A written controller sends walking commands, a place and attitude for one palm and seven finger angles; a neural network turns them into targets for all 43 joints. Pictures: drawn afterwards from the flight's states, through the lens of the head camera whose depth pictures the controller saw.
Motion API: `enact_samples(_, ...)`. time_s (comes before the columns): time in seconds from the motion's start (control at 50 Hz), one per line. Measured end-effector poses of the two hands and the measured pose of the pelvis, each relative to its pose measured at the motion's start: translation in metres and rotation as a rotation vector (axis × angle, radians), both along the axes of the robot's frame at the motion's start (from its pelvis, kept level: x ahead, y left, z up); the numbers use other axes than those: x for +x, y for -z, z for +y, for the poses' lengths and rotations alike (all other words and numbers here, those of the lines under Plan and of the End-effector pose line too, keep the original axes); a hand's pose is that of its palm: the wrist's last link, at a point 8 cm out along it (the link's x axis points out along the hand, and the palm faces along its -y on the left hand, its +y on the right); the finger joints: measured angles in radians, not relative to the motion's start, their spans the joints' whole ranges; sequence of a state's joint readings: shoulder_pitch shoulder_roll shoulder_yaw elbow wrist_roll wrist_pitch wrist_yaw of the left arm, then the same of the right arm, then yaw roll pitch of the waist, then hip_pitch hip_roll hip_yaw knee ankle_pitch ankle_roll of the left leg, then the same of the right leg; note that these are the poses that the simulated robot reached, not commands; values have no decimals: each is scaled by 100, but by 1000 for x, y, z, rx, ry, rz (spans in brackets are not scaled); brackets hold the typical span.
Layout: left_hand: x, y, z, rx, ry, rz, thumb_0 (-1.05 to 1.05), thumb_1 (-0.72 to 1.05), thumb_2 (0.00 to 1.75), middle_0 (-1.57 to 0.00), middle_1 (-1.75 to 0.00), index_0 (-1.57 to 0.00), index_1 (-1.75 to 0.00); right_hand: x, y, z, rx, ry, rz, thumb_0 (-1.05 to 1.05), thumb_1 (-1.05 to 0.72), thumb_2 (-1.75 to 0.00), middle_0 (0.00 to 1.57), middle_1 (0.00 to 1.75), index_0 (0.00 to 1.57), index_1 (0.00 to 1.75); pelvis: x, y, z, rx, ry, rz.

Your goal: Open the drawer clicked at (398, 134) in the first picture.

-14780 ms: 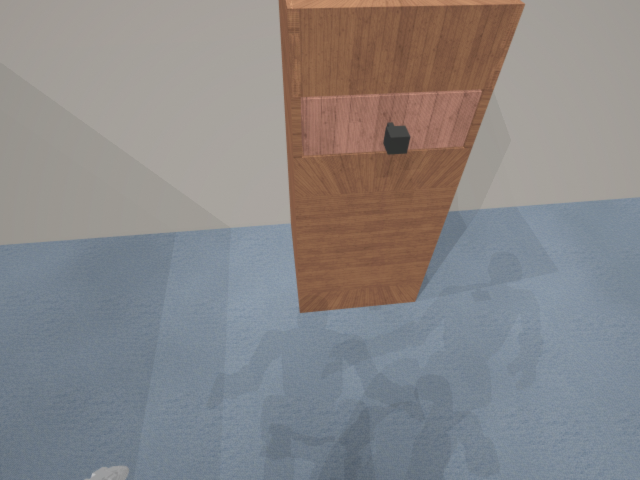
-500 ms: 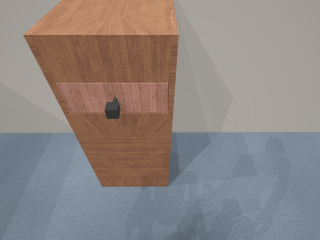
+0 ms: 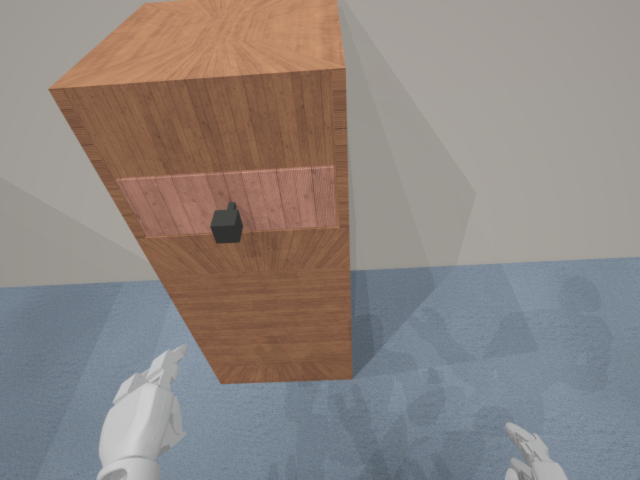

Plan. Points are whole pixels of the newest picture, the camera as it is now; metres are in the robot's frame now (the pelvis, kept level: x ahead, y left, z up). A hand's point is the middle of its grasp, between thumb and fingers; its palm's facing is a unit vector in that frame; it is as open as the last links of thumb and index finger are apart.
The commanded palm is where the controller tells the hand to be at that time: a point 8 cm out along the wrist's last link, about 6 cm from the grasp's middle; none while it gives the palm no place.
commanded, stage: raise the hand with hooked fingers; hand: left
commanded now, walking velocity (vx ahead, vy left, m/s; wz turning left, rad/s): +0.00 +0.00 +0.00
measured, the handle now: (229, 218) +0.55 +0.20 +0.01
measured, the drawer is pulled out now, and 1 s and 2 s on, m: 0.00 0.00 0.00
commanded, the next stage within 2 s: move the hooked fingers above the handle in 1.66 s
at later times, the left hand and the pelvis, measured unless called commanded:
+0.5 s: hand (157, 385) +0.24 +0.22 +0.02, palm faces +0.08 -0.11 -0.99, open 10.5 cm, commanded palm +0.20 +0.22 +0.07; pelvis +0.01 -0.01 -0.01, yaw +1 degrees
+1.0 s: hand (132, 314) +0.29 +0.25 +0.09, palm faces +0.11 -0.08 -0.99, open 13.3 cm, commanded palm +0.27 +0.25 +0.15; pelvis +0.02 +0.01 +0.01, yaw +1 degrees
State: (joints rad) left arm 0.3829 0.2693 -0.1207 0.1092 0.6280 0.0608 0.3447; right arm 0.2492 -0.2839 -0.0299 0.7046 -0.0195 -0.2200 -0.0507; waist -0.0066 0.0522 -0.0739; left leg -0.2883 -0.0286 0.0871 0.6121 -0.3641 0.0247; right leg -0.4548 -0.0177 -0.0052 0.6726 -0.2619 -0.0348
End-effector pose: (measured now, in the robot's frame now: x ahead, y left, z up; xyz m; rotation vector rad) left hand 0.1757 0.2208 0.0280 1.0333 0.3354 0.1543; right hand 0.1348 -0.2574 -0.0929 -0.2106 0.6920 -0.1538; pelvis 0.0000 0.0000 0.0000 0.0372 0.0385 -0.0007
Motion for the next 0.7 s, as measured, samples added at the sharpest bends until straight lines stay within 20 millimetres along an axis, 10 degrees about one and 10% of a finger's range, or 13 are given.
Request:
enact_samples(0.14, 2, -4, -37, 238, 200, -135, 1, 67, 80, -21, -46, -22, -46, 93, -49, -1, -24, -119, -105, 2, -92, -90, 19, 30, 20, 30, 1, 7, -6, 16, 45, 53)
enact_samples(0.3, -26, 16, -10, 421, 127, -70, 0, 45, 72, -25, -58, -25, -58, 144, -43, 42, -13, -281, -89, 1, -91, -90, 19, 30, 20, 30, 6, 17, -15, 0, -4, 87)
enact_samples(0.48, 33, -37, 5, 428, 74, -157, 0, 24, 63, -26, -71, -27, -71, 108, -6, 79, 118, -267, 58, 1, -91, -90, 20, 30, 20, 30, 13, 10, -11, -15, -24, 47)
enact_samples(0.7, 56, -60, 8, 427, 188, -135, 0, -1, 52, -28, -88, -29, -88, 52, 13, 41, 67, -133, 243, 2, -91, -90, 20, 30, 20, 30, 23, -3, 0, -20, -5, 28)
